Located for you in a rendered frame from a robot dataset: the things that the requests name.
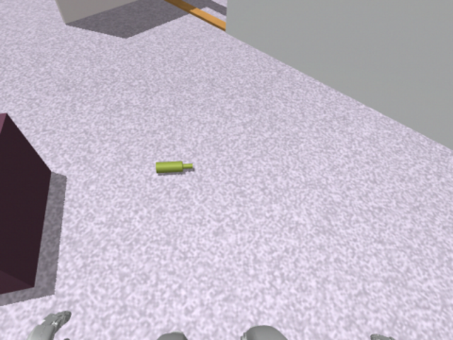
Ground left robot hand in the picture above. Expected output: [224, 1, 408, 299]
[26, 311, 71, 340]

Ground bottle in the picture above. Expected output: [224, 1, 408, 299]
[156, 161, 193, 173]

